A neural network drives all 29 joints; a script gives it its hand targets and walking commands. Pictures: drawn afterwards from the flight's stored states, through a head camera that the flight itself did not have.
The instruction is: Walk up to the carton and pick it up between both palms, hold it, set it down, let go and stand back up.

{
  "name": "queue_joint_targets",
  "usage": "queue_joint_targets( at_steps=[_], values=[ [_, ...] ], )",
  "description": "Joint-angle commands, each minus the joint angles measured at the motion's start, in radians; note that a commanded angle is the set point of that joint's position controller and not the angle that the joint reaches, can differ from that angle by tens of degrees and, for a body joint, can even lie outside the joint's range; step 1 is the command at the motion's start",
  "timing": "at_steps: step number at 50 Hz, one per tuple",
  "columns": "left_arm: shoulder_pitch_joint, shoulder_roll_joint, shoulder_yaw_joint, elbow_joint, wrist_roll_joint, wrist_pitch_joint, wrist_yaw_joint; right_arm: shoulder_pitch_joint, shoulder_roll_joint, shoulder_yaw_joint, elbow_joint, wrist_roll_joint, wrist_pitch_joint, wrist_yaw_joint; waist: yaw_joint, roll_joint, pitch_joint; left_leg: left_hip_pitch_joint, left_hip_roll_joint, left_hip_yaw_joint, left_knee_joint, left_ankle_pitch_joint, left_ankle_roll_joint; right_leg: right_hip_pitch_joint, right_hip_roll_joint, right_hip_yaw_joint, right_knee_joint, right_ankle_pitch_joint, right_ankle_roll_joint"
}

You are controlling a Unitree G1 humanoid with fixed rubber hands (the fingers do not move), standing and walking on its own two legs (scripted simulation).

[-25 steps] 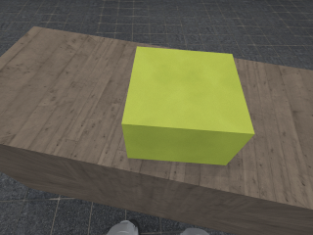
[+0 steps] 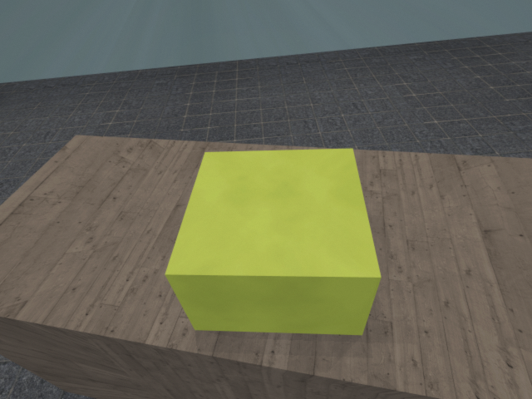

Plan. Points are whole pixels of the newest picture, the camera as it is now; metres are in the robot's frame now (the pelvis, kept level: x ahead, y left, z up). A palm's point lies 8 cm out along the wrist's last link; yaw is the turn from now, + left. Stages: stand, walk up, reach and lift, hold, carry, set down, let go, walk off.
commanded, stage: walk up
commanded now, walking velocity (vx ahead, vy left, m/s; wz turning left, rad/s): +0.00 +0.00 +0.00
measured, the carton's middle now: (276, 235) +0.41 +0.00 +0.00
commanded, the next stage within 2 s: none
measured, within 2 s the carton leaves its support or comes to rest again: neither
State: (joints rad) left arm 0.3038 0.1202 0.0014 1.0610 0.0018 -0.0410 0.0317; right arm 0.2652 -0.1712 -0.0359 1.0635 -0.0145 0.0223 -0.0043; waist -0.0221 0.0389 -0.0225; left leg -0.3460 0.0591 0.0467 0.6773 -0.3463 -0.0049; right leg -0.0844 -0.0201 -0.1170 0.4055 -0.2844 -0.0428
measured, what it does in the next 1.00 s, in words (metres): steps on the spot: left foot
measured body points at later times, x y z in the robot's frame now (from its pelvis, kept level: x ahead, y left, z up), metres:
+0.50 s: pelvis -0.02 +0.00 +0.00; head -0.02 +0.01 +0.45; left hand -0.04 +0.22 -0.16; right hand -0.02 -0.20 -0.16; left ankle +0.03 +0.12 -0.74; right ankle -0.04 -0.08 -0.74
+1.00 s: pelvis -0.03 +0.00 -0.01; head +0.00 +0.01 +0.44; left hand -0.05 +0.22 -0.17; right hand -0.04 -0.21 -0.17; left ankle +0.02 +0.12 -0.74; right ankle -0.04 -0.08 -0.74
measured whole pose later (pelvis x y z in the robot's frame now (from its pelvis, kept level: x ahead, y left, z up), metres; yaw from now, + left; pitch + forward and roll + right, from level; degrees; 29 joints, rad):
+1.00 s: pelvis -0.03 +0.00 -0.01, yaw +0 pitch -1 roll -1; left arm 0.32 0.13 0.03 1.10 0.02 -0.01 0.05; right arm 0.27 -0.13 -0.02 1.10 -0.01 0.02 -0.04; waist 0.00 0.01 0.08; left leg -0.35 0.05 0.07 0.62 -0.24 -0.01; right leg -0.21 0.02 -0.13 0.52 -0.29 -0.06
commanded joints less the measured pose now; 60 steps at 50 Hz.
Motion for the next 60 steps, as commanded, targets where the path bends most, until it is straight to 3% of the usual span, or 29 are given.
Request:
queue_joint_targets(
  at_steps=[1, 2, 3, 4, 5, 7, 9, 10, 12, 15, 18, 21, 26, 30, 31, 32, 38, 41, 43, 44, 46, 48, 50, 52, 55, 57, 58, 59, 60],
  values=[
    [0.05, 0.13, 0.009, -0.005, 0.018, -0.014, 0.007, 0.075, -0.005, 0.008, 0.022, 0.007, 0.013, -0.033, -0.007, -0.23, 0.093, 0.054, -0.029, 0.018, -0.069, 0.006, 0.003, -0.013, -0.201, 0.104, -0.007, 0.957, -0.062],
    [0.048, 0.117, 0.015, -0.008, 0.016, -0.006, 0.008, 0.027, -0.02, 0.008, 0.016, 0.015, 0.008, -0.034, 0.015, -0.132, 0.057, 0.067, -0.035, 0.029, -0.123, 0.054, 0.01, 0.018, -0.187, 0.126, -0.017, 0.909, -0.079],
    [0.067, 0.13, 0.019, 0.002, 0.015, -0.003, 0.008, 0.044, -0.008, 0.016, 0.01, 0.027, 0.001, -0.034, 0.004, -0.2, 0.063, 0.104, -0.017, -0.007, -0.196, 0.116, 0.006, -0.008, -0.2, 0.136, -0.006, 0.854, -0.079],
    [0.059, 0.135, 0.014, 0.005, 0.02, 0.004, 0.009, 0.037, -0.031, 0.006, 0.027, 0.023, 0.001, -0.035, 0.009, -0.111, 0.06, 0.162, -0.005, -0.002, -0.221, 0.209, 0.016, -0.027, -0.205, 0.136, -0.009, 0.803, -0.061],
    [0.008, 0.145, 0.02, 0.005, 0.015, 0.006, 0.008, 0.092, -0.028, 0.014, 0.033, 0.02, -0.007, -0.038, -0.034, -0.138, 0.026, 0.251, 0.035, -0.029, -0.333, 0.333, 0.014, -0.045, -0.186, 0.131, -0.008, 0.602, -0.055],
    [0.03, 0.098, 0.016, 0.0, 0.01, 0.01, 0.002, 0.076, -0.114, -0.003, 0.046, 0.009, -0.021, -0.047, 0.012, 0.005, -0.005, 0.38, 0.11, -0.072, -0.263, 0.594, 0.044, -0.149, -0.11, 0.143, -0.041, 0.217, -0.028],
    [0.073, 0.082, 0.005, 0.032, -0.008, 0.027, 0.009, -0.001, -0.026, 0.026, 0.043, 0.02, -0.014, -0.035, 0.041, 0.1, 0.082, 0.189, 0.099, -0.075, -0.314, 0.333, 0.045, -0.07, -0.091, 0.121, -0.155, 0.074, 0.001],
    [0.034, 0.101, 0.005, 0.039, 0.0, 0.03, 0.013, -0.012, -0.019, 0.026, 0.04, 0.007, -0.016, -0.031, 0.011, 0.096, 0.131, 0.159, 0.075, -0.07, -0.344, 0.311, 0.038, -0.067, -0.103, 0.121, -0.129, 0.113, 0.001],
    [0.062, 0.126, 0.027, 0.043, 0.013, 0.033, 0.003, -0.002, -0.032, 0.033, 0.049, 0.005, -0.028, -0.038, 0.048, 0.07, 0.106, 0.14, 0.076, -0.056, -0.357, 0.331, 0.031, 0.003, -0.098, 0.126, -0.109, 0.179, -0.011],
    [0.084, 0.078, 0.007, 0.079, 0.004, 0.029, 0.005, 0.045, -0.039, 0.034, 0.066, 0.005, -0.028, -0.034, 0.03, -0.024, 0.142, 0.162, 0.067, -0.068, -0.383, 0.256, 0.022, -0.054, -0.091, 0.117, -0.138, 0.103, -0.001],
    [0.097, 0.08, 0.002, 0.1, 0.009, 0.032, 0.0, 0.036, -0.046, 0.027, 0.067, 0.01, -0.026, -0.032, 0.026, 0.016, 0.136, 0.185, 0.056, -0.066, -0.381, 0.17, 0.025, -0.115, -0.082, 0.108, -0.133, 0.033, 0.009],
    [0.086, 0.081, 0.001, 0.102, 0.006, 0.029, 0.009, 0.064, -0.036, 0.032, 0.062, 0.015, -0.024, -0.03, 0.014, -0.075, 0.15, 0.147, 0.056, -0.086, -0.385, 0.174, 0.035, -0.091, -0.085, 0.1, -0.154, 0.012, 0.014],
    [0.076, 0.062, -0.002, 0.095, -0.001, 0.036, 0.007, 0.077, -0.031, 0.037, 0.07, 0.007, -0.022, -0.029, 0.008, -0.082, 0.185, 0.143, 0.057, -0.072, -0.377, 0.182, 0.027, -0.158, -0.085, 0.12, -0.164, -0.029, 0.0],
    [0.131, 0.084, 0.0, 0.1, 0.004, 0.026, 0.002, 0.061, -0.028, 0.036, 0.071, 0.003, -0.023, -0.027, 0.031, -0.003, 0.155, 0.131, 0.031, -0.051, -0.365, 0.133, 0.012, -0.146, -0.078, 0.125, -0.153, -0.073, -0.014],
    [0.103, 0.114, 0.012, 0.097, 0.002, 0.028, 0.005, 0.074, 0.002, 0.045, 0.066, 0.006, -0.029, -0.03, 0.027, -0.054, 0.143, 0.151, 0.042, -0.056, -0.355, 0.155, 0.023, -0.14, -0.09, 0.134, -0.171, -0.061, -0.012],
    [0.123, 0.083, 0.002, 0.097, -0.005, 0.026, 0.006, 0.096, -0.009, 0.045, 0.077, 0.004, -0.027, -0.026, 0.023, 0.014, 0.152, 0.119, 0.046, -0.068, -0.373, 0.124, 0.019, -0.137, -0.084, 0.132, -0.145, -0.058, -0.01],
    [0.131, 0.079, 0.005, 0.093, 0.004, 0.03, 0.007, 0.114, -0.015, 0.04, 0.065, -0.004, -0.023, -0.031, 0.01, -0.084, 0.149, 0.16, 0.036, -0.057, -0.33, 0.123, 0.029, -0.232, -0.096, 0.158, -0.198, -0.179, -0.015],
    [0.148, 0.085, 0.009, 0.079, 0.005, 0.022, 0.007, 0.123, -0.002, 0.04, 0.072, -0.001, -0.029, -0.024, 0.014, 0.015, 0.156, 0.107, 0.038, -0.061, -0.345, 0.133, 0.017, -0.167, -0.097, 0.147, -0.169, -0.124, -0.012],
    [0.158, 0.067, 0.006, 0.1, 0.013, 0.014, 0.003, 0.12, -0.001, 0.026, 0.086, -0.003, -0.035, -0.021, 0.013, -0.033, 0.131, 0.132, 0.05, -0.079, -0.323, 0.207, 0.011, -0.164, -0.112, 0.149, -0.156, -0.087, -0.021],
    [0.08, 0.152, 0.048, 0.035, 0.011, 0.018, 0.02, 0.016, -0.107, -0.016, 0.021, 0.006, -0.027, -0.035, 0.022, 0.046, 0.237, 0.001, 0.078, -0.058, -0.167, 0.44, 0.015, -0.188, -0.179, 0.165, 0.005, 0.417, -0.02],
    [0.1, 0.183, 0.063, 0.027, 0.021, 0.02, 0.03, 0.04, -0.037, -0.004, 0.006, 0.005, -0.011, -0.042, 0.029, -0.103, 0.085, -0.01, 0.027, 0.001, -0.034, 0.292, -0.003, -0.096, -0.248, 0.182, 0.047, 0.8, -0.073],
    [0.094, 0.19, 0.079, 0.001, 0.018, 0.029, 0.032, 0.06, -0.008, 0.001, -0.013, 0.009, 0.005, -0.051, 0.038, -0.247, 0.011, -0.035, -0.019, 0.055, 0.201, -0.073, -0.016, -0.122, -0.362, 0.271, -0.034, 0.773, -0.188],
    [0.114, 0.21, 0.086, -0.045, 0.051, 0.034, 0.038, 0.019, -0.077, -0.023, -0.023, -0.012, 0.04, -0.05, 0.087, -0.148, 0.025, -0.142, -0.01, -0.044, 0.466, -0.196, -0.021, -0.141, -0.481, 0.379, -0.109, 0.623, -0.271],
    [0.021, 0.187, 0.087, -0.05, 0.039, 0.062, 0.044, -0.016, -0.03, -0.011, -0.057, -0.004, 0.03, -0.048, 0.032, -0.192, 0.06, -0.16, 0.006, -0.046, 0.493, -0.22, -0.013, -0.166, -0.345, 0.228, -0.052, 0.654, -0.234],
    [-0.06, 0.199, 0.09, -0.074, 0.05, 0.097, 0.047, 0.024, -0.038, -0.005, -0.051, 0.007, -0.009, -0.05, -0.024, -0.254, 0.039, -0.106, 0.016, 0.001, 0.139, -0.104, -0.012, -0.095, -0.147, 0.112, 0.077, 0.702, -0.105],
    [-0.049, 0.211, 0.103, -0.086, 0.035, 0.1, 0.037, 0.106, -0.077, -0.012, -0.053, 0.011, -0.037, -0.048, -0.053, -0.104, -0.052, 0.012, -0.007, 0.023, -0.284, 0.263, -0.04, 0.003, -0.112, 0.1, 0.255, 0.624, -0.054],
    [-0.031, 0.22, 0.104, -0.106, 0.021, 0.099, 0.028, 0.095, -0.095, -0.017, -0.05, 0.001, -0.042, -0.048, -0.017, 0.02, -0.042, 0.13, 0.045, -0.007, -0.365, 0.5, -0.053, -0.094, -0.052, 0.072, 0.306, 0.362, -0.012],
    [-0.03, 0.172, 0.109, -0.118, 0.022, 0.1, 0.023, 0.163, -0.164, -0.029, -0.04, -0.007, -0.043, -0.052, -0.039, 0.196, -0.04, 0.319, 0.286, -0.259, -0.302, 0.943, 0.011, -0.411, 0.047, 0.082, 0.461, -0.213, 0.021],
    [-0.016, 0.156, 0.091, -0.129, 0.025, 0.113, 0.02, 0.195, -0.238, -0.043, -0.07, -0.015, -0.028, -0.068, -0.076, 0.239, -0.096, 0.333, 0.454, -0.383, -0.251, 1.133, 0.167, -0.509, 0.078, 0.195, 0.68, -0.394, 0.027]
  ],
)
